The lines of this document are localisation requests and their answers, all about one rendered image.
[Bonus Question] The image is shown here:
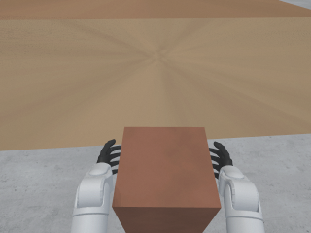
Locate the carton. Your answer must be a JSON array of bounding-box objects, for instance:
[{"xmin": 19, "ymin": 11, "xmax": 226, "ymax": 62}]
[{"xmin": 112, "ymin": 126, "xmax": 222, "ymax": 233}]

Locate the robot right forearm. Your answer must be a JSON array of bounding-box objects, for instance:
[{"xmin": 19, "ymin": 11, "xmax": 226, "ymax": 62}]
[{"xmin": 218, "ymin": 165, "xmax": 265, "ymax": 233}]

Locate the left robot hand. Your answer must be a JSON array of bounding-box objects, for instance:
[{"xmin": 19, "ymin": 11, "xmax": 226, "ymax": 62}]
[{"xmin": 96, "ymin": 139, "xmax": 121, "ymax": 175}]

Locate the robot left forearm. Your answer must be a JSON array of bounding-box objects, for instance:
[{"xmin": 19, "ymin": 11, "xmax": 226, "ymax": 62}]
[{"xmin": 70, "ymin": 162, "xmax": 114, "ymax": 233}]

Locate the right robot hand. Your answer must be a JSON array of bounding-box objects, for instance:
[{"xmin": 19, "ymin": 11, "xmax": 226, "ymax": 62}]
[{"xmin": 209, "ymin": 141, "xmax": 233, "ymax": 179}]

